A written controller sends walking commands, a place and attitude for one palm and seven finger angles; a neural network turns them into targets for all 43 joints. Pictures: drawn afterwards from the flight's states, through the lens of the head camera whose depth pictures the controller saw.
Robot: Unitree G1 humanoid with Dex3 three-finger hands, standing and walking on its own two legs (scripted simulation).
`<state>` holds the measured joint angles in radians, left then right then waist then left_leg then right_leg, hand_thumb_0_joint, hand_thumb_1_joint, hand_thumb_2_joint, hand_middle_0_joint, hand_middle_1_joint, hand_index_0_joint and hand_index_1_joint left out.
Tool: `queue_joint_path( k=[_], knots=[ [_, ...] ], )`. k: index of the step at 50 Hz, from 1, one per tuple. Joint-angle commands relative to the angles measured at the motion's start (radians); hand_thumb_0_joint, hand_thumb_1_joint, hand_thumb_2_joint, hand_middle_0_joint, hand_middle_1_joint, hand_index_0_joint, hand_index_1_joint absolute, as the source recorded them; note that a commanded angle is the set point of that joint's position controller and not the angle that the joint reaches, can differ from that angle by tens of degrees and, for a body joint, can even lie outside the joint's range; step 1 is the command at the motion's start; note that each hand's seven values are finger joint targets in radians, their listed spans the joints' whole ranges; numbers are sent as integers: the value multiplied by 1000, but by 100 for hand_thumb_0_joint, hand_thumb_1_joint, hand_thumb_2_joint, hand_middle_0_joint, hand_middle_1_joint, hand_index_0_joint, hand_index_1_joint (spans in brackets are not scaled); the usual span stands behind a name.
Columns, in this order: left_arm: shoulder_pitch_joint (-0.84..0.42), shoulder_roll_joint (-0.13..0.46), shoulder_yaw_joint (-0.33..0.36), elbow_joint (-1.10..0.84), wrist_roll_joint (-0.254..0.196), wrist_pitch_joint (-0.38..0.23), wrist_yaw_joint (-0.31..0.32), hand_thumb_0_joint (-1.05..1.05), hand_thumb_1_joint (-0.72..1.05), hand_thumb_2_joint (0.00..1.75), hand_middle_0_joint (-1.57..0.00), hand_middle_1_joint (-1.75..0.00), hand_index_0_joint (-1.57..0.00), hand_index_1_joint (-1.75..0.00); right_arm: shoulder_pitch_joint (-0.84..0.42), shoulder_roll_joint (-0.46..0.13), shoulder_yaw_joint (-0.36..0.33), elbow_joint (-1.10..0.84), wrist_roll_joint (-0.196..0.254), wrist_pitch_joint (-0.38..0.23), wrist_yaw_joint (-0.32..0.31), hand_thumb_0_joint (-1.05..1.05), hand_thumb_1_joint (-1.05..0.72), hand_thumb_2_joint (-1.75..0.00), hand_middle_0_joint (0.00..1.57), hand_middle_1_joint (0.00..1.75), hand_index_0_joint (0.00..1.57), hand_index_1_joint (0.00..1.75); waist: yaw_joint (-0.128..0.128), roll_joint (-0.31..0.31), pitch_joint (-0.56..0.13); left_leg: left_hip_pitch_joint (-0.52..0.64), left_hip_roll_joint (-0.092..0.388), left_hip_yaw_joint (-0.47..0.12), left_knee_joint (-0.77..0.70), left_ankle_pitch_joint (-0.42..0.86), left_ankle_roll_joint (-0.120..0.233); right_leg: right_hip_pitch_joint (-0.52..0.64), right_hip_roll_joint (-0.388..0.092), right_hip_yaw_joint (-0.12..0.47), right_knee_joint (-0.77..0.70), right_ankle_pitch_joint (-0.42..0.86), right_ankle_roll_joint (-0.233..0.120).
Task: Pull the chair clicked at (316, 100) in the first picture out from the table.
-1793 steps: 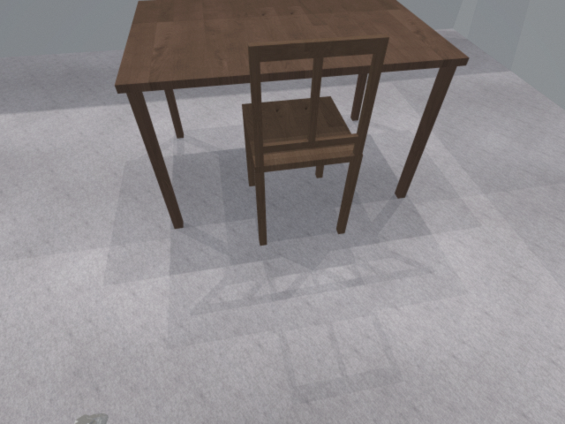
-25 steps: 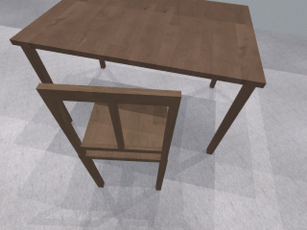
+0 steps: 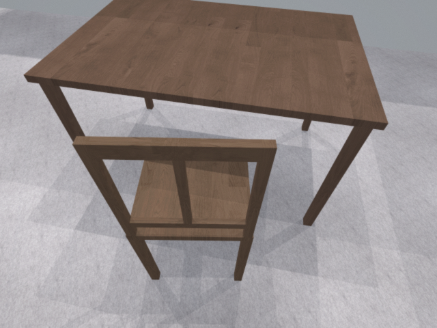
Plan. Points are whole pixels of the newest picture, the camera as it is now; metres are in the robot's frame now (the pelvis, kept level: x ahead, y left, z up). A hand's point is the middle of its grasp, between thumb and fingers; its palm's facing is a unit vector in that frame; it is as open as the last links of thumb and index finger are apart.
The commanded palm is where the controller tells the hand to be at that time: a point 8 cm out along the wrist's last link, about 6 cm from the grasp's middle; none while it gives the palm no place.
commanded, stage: come to a stop and stand still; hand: left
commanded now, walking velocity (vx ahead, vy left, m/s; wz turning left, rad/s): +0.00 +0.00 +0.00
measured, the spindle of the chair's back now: (183, 194) +0.42 +0.11 -0.08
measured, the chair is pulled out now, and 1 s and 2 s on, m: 0.20 0.20 0.20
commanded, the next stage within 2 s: look again from close up in 1.20 s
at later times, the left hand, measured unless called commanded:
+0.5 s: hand out of the picture +0.01 +0.13 -0.18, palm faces +0.04 -0.98 -0.18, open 7.4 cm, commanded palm none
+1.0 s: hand out of the picture +0.00 +0.10 -0.17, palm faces +0.05 -0.98 -0.17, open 7.4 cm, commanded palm none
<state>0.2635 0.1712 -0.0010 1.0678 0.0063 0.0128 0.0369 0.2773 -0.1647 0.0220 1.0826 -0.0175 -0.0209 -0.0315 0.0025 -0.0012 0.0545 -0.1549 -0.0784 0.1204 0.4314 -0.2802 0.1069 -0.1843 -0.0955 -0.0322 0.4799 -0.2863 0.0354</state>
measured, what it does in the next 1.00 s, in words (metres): shifts its weight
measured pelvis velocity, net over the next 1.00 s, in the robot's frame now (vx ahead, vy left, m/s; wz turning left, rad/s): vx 0.01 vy -0.06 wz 0.01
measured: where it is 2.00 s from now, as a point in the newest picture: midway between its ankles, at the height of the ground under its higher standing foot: outside the picture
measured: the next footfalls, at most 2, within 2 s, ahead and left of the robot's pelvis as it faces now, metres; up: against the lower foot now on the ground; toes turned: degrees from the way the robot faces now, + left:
none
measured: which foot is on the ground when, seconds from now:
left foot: down 0.00-1.00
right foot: down 0.00-1.00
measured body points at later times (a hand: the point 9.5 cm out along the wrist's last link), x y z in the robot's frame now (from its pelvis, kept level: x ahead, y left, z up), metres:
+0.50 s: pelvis +0.01 -0.03 +0.00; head +0.03 -0.03 +0.45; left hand +0.01 +0.18 -0.16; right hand +0.02 -0.25 -0.16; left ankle -0.03 +0.04 -0.74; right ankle -0.02 -0.16 -0.74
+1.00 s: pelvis +0.01 -0.06 +0.00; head +0.03 -0.06 +0.45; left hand -0.01 +0.15 -0.16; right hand +0.01 -0.28 -0.16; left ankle -0.03 +0.04 -0.74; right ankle -0.02 -0.16 -0.74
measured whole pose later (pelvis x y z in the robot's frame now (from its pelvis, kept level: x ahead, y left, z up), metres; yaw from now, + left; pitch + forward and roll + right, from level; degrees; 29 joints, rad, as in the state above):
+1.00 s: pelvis +0.01 -0.06 +0.00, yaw +1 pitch -1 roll +1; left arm 0.31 0.13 -0.01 1.11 0.01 -0.02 0.04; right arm 0.28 -0.13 0.02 1.16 -0.01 -0.02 -0.04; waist 0.01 -0.01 0.03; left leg -0.12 0.00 0.08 0.40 -0.27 0.01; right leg -0.13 -0.01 -0.08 0.43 -0.29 -0.02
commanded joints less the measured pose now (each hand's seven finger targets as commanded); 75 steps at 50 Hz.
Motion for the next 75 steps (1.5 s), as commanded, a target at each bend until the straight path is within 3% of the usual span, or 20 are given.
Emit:
queue_joint_path(
  k=[1, 8, 16, 33, 43, 51, 58, 61, 63, 75],
  knots=[
    [68, 74, 10, -14, 2, -13, 10, 0, 90, 90, -20, -30, -20, -30, 62, -117, -26, -12, 5, -15, -6, 0, -90, -90, 20, 30, 20, 30, 3, 37, -28, 46, 201, -186, -86, 428, -59, -16, -10, 18, -11, 118, -45],
    [77, 65, 11, 8, 5, -13, 10, 0, 90, 90, -20, -30, -20, -30, 56, -98, -26, 7, 7, -15, -6, 0, -90, -90, 20, 30, 20, 30, 4, 18, 10, 12, 188, -173, -88, 346, -51, -10, -15, 27, -27, 148, -46],
    [93, 59, 11, 21, 5, -21, 11, 0, 90, 90, -20, -30, -20, -30, 61, -82, -24, 24, 9, -19, -7, 0, -90, -90, 20, 30, 20, 30, 1, 6, -18, 29, 178, -157, -68, 357, -50, 13, -24, 36, -35, 223, -51],
    [112, 58, 5, 27, 5, -35, 11, 0, 90, 90, -20, -30, -20, -30, 53, -63, -21, 46, 10, -15, -5, 0, -90, -90, 20, 30, 20, 30, 5, -8, -1, 34, 179, -141, -71, 308, -61, 12, -32, 56, -78, 287, -64],
    [124, 57, 0, 29, 5, -40, 10, 0, 90, 90, -20, -30, -20, -30, 56, -52, -18, 53, 11, -11, -2, 0, -90, -90, 20, 30, 20, 30, 5, -13, 24, 15, 176, -134, -85, 232, -70, 6, -31, 67, -113, 261, -67],
    [144, 57, 0, 28, 4, -47, 11, 0, 90, 90, -20, -30, -20, -30, 70, -43, -17, 60, 12, -14, -2, 0, -90, -90, 20, 30, 20, 30, 6, 0, -19, 35, 178, -132, -77, 258, -76, 34, -34, 65, -115, 311, -72],
    [152, 50, -3, 27, 4, -46, 12, 0, 90, 90, -20, -30, -20, -30, 71, -33, -17, 63, 13, -10, -3, 0, -90, -90, 20, 30, 20, 30, 5, -4, 26, 19, 178, -128, -83, 225, -80, 9, -26, 73, -132, 281, -72],
    [158, 51, -2, 27, 3, -48, 12, 0, 90, 90, -20, -30, -20, -30, 82, -32, -15, 65, 13, -12, -3, 0, -90, -90, 20, 30, 20, 30, 6, -16, 4, 24, 180, -128, -82, 232, -80, 24, -28, 69, -129, 294, -73],
    [159, 49, -3, 25, 4, -47, 12, 0, 90, 90, -20, -30, -20, -30, 80, -28, -15, 65, 13, -9, -3, 0, -90, -90, 20, 30, 20, 30, 6, -7, 31, 10, 177, -127, -84, 214, -82, 11, -25, 71, -138, 273, -71],
    [175, 43, -2, 21, 2, -48, 11, 0, 90, 90, -20, -30, -20, -30, 95, -21, -13, 67, 13, -10, -4, 0, -90, -90, 20, 30, 20, 30, 7, -3, 22, 10, 178, -131, -81, 219, -82, 11, -23, 72, -141, 266, -74]
  ],
)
